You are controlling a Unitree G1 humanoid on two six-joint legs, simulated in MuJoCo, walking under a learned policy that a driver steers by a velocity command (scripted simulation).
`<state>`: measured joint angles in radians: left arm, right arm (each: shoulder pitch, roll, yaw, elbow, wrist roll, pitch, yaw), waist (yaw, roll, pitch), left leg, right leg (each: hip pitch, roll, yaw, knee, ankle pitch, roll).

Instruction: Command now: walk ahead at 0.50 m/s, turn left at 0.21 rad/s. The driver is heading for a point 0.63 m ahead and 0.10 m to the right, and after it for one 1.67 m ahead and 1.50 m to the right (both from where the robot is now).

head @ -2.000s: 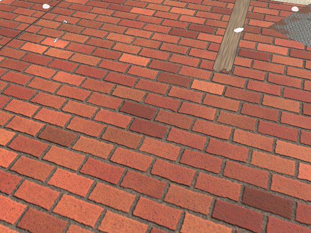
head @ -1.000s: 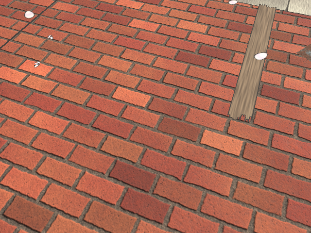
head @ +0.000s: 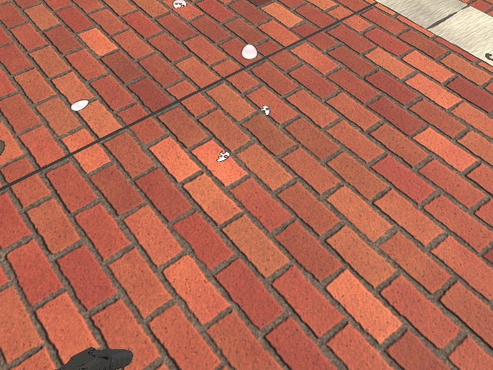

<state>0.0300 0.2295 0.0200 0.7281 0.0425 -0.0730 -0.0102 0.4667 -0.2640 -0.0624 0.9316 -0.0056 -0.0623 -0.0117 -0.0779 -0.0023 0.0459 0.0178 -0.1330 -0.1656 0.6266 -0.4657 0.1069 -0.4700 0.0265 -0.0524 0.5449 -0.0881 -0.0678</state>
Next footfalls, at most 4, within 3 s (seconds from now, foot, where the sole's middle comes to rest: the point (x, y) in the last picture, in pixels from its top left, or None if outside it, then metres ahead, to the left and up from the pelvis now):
0.50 left None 0.40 0.11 -0.76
1.06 right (265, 291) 0.67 -0.08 -0.76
1.58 left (248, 191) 1.03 -0.06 -0.76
2.12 right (349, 177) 1.06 -0.41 -0.76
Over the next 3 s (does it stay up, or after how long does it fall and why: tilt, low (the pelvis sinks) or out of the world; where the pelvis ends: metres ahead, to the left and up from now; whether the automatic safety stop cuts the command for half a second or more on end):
stays up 1.28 -0.65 0.03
